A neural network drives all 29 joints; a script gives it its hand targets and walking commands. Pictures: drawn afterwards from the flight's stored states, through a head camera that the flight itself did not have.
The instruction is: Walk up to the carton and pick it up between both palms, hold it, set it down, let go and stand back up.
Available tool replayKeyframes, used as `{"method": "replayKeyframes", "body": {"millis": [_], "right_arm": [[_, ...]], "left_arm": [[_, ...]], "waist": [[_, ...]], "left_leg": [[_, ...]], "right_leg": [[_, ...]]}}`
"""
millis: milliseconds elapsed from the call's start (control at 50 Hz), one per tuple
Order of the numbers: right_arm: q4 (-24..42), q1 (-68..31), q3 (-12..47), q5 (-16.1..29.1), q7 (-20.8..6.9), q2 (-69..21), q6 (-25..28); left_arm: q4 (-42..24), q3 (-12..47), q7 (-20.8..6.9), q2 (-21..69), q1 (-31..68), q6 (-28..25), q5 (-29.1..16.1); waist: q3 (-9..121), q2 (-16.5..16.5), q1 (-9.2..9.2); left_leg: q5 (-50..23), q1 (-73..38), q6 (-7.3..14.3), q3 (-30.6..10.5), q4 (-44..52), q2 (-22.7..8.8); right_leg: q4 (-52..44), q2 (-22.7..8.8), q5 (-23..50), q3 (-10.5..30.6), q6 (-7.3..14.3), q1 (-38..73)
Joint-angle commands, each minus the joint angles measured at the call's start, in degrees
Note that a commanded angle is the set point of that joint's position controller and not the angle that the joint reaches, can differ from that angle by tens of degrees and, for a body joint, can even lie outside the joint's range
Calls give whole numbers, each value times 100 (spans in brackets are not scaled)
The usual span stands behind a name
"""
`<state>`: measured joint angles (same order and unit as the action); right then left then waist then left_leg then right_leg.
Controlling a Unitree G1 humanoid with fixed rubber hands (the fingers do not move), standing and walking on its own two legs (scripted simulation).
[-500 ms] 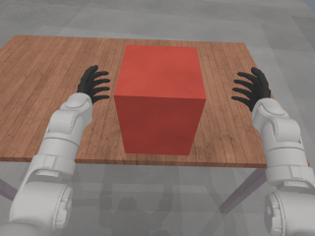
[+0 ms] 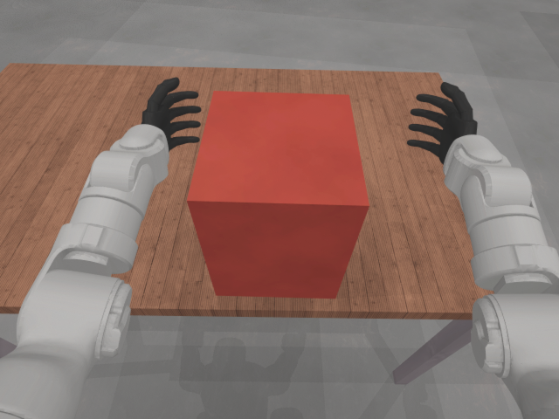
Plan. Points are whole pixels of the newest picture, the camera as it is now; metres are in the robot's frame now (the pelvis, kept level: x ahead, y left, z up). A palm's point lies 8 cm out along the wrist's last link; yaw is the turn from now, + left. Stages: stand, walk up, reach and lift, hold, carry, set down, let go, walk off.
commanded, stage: reach and lift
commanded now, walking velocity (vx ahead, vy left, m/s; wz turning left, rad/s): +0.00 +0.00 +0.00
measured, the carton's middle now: (278, 201) +0.43 +0.00 +0.05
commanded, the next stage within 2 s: none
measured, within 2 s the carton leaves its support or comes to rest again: neither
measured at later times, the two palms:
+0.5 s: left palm (166, 170) +0.43 +0.16 +0.11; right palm (432, 183) +0.41 -0.22 +0.12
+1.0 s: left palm (189, 197) +0.45 +0.14 +0.04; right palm (404, 204) +0.43 -0.20 +0.05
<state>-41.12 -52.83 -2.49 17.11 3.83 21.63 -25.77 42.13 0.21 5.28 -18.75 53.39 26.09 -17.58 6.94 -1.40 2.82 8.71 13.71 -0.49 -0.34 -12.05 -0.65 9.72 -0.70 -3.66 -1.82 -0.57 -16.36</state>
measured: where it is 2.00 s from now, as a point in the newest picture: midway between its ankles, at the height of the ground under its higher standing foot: outside the picture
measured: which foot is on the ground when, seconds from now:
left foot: down 0.00-1.00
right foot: down 0.00-1.00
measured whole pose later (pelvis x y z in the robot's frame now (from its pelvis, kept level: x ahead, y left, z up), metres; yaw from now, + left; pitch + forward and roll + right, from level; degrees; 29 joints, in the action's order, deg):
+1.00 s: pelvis -0.02 -0.01 -0.01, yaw +0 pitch +26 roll +0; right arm -55.1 -48.8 -4.3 5.9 3.6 11.8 3.1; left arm 61.0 -4.3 3.9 -11.2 51.0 -3.8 -8.6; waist 13.4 -1.8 2.1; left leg 4.1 32.1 -0.9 0.0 -10.2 -0.4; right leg 7.6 -0.8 1.2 -1.3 -0.3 -34.7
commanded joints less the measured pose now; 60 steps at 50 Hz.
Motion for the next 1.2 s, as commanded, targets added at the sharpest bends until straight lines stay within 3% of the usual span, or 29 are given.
{"method": "replayKeyframes", "body": {"millis": [0,40,60,140,200,260,280,340,360,420,460,520,560,580,620,640,680,700,800,820,880,1020,1040,1080,1120,1180], "right_arm": [[1096,-2575,-387,-141,-35,1000,103],[949,-2529,-462,-190,-66,894,118],[781,-2350,-459,-200,-93,831,114],[873,-2453,-466,-239,-135,861,365],[769,-2462,-533,-272,-164,787,670],[633,-2562,-521,-411,-177,769,937],[526,-2566,-475,-409,-145,750,1021],[141,-2516,-503,-369,-154,675,1266],[-19,-2470,-535,-417,-160,681,1348],[-115,-2516,-477,-596,-158,671,1705],[-289,-2638,-455,-612,-155,628,1981],[-628,-2665,-431,-713,-122,557,2333],[-966,-2703,-371,-689,-154,455,2506],[-1051,-2654,-362,-727,-170,394,2609],[-1269,-2662,-376,-775,-164,321,2761],[-1242,-2668,-410,-796,-169,344,2838],[-1257,-2710,-375,-808,-187,231,2977],[-1124,-2794,-376,-890,-176,233,3043],[-784,-2710,-188,-871,-87,121,3193],[-667,-2668,-194,-950,-81,43,3202],[-419,-2559,-228,-1039,-42,-136,3201],[16,-1809,-435,-1414,-9,-520,3121],[187,-1794,-542,-1468,-7,-585,3125],[60,-1645,-694,-1554,-33,-662,3115],[-71,-1547,-731,-1678,-58,-827,3082],[83,-1610,-923,-1800,-14,-947,3147]], "left_arm": [[-1012,-437,25,-880,2587,-94,184],[-1019,-444,35,-784,2599,-65,228],[-1154,-399,40,-754,2624,-83,282],[-954,-433,20,-608,2534,-311,294],[-1079,-387,41,-433,2610,-602,486],[-826,-402,101,-484,2738,-831,505],[-810,-404,135,-396,2819,-915,542],[-601,-276,164,-184,2856,-1149,531],[-528,-200,168,-189,2878,-1247,513],[-332,-342,217,-185,2901,-1613,562],[28,-301,223,-86,2887,-1841,622],[545,-219,202,-62,2904,-2190,553],[859,-241,158,-48,2890,-2389,576],[926,-309,163,-50,2868,-2489,639],[1104,-311,106,-22,3050,-2687,712],[1090,-358,91,-71,3043,-2781,713],[1057,-379,87,-35,3056,-2940,733],[1135,-377,73,25,3042,-2987,746],[1195,-296,-60,-2,2858,-3173,708],[1128,-370,-72,25,2842,-3206,727],[919,-426,-154,125,2717,-3236,840],[422,-653,-277,300,2088,-3270,1219],[400,-707,-299,345,2064,-3258,1219],[346,-753,-317,384,1939,-3261,1395],[126,-773,-311,515,1897,-3267,1526],[12,-917,-263,612,1907,-3308,1730]], "waist": [[3452,292,64],[3263,405,86],[3209,267,59],[3235,274,91],[3325,-24,99],[3542,269,98],[3480,-4,46],[3505,-189,132],[3524,-277,108],[3733,7,132],[3567,-47,40],[3595,99,155],[3531,117,128],[3528,162,97],[3644,-94,109],[3716,81,93],[3822,64,16],[3955,248,88],[4664,181,66],[4744,353,71],[5128,410,96],[5368,165,50],[5391,276,126],[5187,249,74],[5138,21,69],[4944,11,60]], "left_leg": [[-3467,-734,-206,-62,-196,358],[-3643,-825,-183,-108,-87,335],[-3664,-896,-186,-92,-131,295],[-3546,-757,-228,-135,-77,271],[-3741,-882,-243,-146,-91,227],[-3316,-947,-198,-161,-104,168],[-3482,-891,-232,-117,-163,127],[-3473,-958,-291,-144,-317,112],[-3344,-1061,-279,-89,-331,114],[-2953,-876,-278,-136,-381,80],[-2842,-642,-258,-106,-375,102],[-2345,-336,-240,-24,-368,98],[-1796,-46,-181,17,-263,166],[-1703,50,-160,-14,-203,149],[-1534,202,-172,78,-186,200],[-1361,264,-136,72,-185,194],[-1289,405,-140,92,-149,223],[-1245,483,-118,86,-114,235],[-1567,525,-168,150,-200,274],[-1792,635,-196,149,-211,289],[-2130,718,-216,143,-164,340],[-3411,252,-276,134,-60,451],[-3418,111,-287,65,38,440],[-3786,-58,-299,45,119,404],[-4048,-282,-322,117,65,456],[-4155,-476,-259,112,185,408]], "right_leg": [[855,217,4667,172,-20,3038],[871,206,4766,195,-94,2885],[803,199,4592,203,-86,2804],[700,161,4491,234,-33,2913],[642,195,4150,234,22,2581],[511,204,3491,188,-11,2271],[497,196,3448,208,59,2127],[343,257,2880,170,115,1658],[290,231,2619,161,132,1542],[263,239,2180,123,166,1284],[298,238,2008,120,134,1066],[350,248,1674,86,84,887],[354,233,1463,66,70,944],[367,242,1449,65,52,872],[408,232,1320,107,43,773],[411,223,1217,118,32,795],[438,211,1176,94,-23,833],[451,237,1292,87,-59,764],[559,246,1821,123,-162,1076],[638,243,2017,107,-186,1133],[714,258,2716,114,-232,1555],[665,236,4345,139,-263,2192],[669,264,4341,88,-258,2181],[621,227,4617,131,-255,2109],[500,220,4824,183,-264,2280],[438,199,4920,107,-258,2337]]}}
